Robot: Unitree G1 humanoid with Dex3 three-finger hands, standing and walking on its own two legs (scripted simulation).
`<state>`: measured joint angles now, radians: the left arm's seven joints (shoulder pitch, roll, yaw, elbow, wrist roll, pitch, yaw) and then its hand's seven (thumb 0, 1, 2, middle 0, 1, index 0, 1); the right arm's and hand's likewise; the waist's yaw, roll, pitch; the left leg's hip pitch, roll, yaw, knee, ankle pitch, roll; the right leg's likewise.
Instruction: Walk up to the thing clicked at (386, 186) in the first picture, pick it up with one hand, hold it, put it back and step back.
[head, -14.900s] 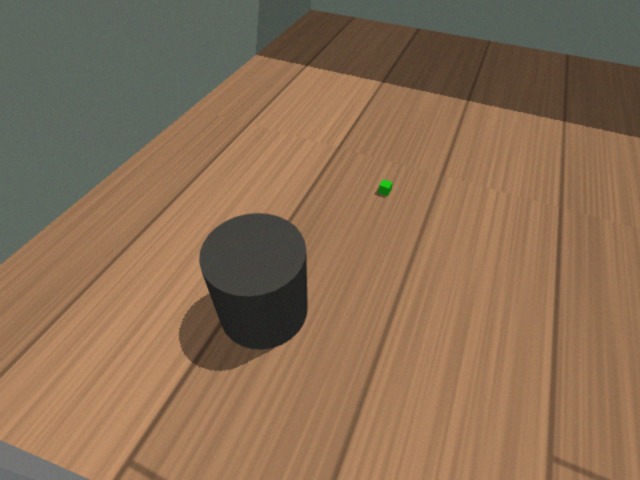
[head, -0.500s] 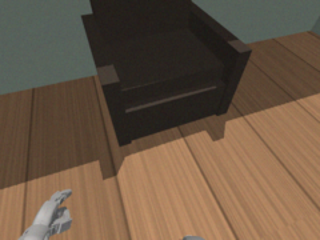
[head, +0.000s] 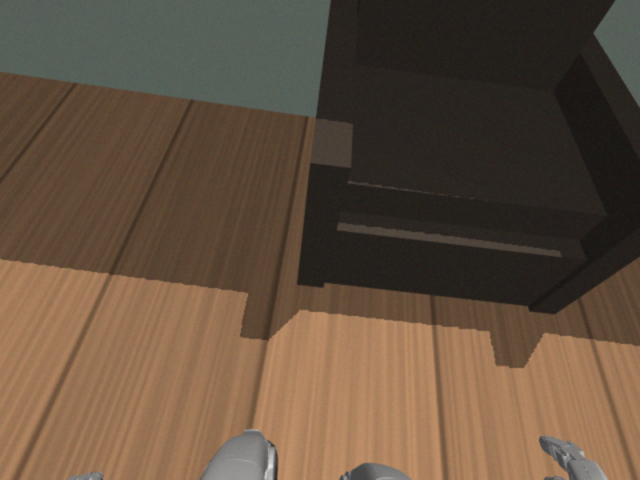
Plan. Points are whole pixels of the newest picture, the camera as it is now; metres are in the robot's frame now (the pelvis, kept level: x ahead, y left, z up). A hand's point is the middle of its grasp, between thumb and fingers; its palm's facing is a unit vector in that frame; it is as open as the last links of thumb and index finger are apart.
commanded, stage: walk up
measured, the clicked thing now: out of the picture -0.22 +1.48 -0.72
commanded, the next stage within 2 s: none
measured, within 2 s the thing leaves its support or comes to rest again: neither
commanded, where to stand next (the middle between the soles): +0.06 +0.02 m, yaw +91 degrees
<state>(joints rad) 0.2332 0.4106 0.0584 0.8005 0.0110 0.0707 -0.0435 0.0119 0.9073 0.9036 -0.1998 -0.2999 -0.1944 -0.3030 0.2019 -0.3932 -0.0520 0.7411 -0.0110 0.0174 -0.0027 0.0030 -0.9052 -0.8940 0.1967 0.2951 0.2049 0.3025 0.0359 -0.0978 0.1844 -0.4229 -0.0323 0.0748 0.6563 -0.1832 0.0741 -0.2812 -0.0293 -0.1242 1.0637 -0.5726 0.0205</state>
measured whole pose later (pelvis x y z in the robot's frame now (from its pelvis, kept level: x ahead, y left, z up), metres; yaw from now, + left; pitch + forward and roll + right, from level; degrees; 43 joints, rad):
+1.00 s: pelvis -0.05 -0.04 +0.03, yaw +53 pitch -2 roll -1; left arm 0.28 0.45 0.06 0.81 0.03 0.04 -0.06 0.01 0.90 0.90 -0.20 -0.30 -0.20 -0.30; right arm 0.39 -0.39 -0.05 0.79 -0.01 0.00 0.01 0.01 -0.90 -0.89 0.20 0.30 0.21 0.30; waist 0.01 -0.11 0.04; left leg -0.22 -0.10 -0.14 0.51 -0.26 0.05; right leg -0.53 -0.08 0.01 0.96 -0.27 0.00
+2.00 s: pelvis +0.06 -0.10 -0.01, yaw +83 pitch -3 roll -1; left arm 0.29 0.42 0.06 0.84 0.04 0.01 -0.02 0.01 0.91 0.90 -0.20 -0.30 -0.20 -0.30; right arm 0.25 -0.41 -0.06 0.80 -0.03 0.03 -0.03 0.01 -0.90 -0.89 0.20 0.30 0.21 0.30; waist 0.03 0.01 0.08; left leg -0.54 -0.07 -0.16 0.94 -0.44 0.03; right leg -0.30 -0.05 -0.05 0.78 -0.42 0.01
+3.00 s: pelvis +0.06 -0.05 +0.02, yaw +93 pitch -1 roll +0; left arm 0.09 0.36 0.01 1.02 0.00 0.01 -0.03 0.01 0.90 0.90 -0.20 -0.30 -0.20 -0.30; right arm 0.17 -0.37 0.01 1.07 0.00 -0.04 -0.01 0.00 -0.90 -0.89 0.20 0.30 0.21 0.30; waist 0.00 -0.02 0.06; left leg -0.28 0.00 -0.07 0.57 -0.27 -0.03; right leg -0.28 -0.07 -0.08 0.59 -0.28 0.02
